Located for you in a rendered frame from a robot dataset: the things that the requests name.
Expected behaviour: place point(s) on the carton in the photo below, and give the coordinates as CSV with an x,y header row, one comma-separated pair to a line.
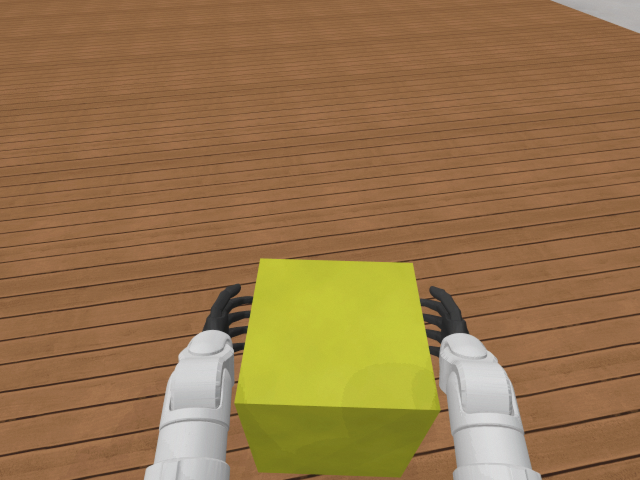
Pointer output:
x,y
336,375

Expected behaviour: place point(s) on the robot right forearm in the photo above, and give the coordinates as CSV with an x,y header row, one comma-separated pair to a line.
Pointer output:
x,y
484,416

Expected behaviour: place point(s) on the robot left hand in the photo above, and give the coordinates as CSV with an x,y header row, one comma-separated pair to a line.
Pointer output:
x,y
220,319

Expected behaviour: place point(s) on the robot right hand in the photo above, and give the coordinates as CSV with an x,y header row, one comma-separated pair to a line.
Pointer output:
x,y
450,322

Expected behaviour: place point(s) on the robot left forearm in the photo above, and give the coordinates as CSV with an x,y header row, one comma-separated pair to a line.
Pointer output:
x,y
195,418

